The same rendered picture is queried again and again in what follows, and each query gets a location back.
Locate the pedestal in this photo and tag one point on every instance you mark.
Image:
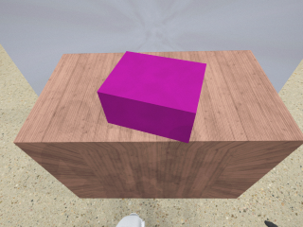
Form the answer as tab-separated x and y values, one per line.
241	131

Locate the left robot thigh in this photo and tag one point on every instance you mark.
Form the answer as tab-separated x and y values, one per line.
131	221

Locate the carton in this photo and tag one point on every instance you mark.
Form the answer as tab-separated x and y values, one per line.
153	94

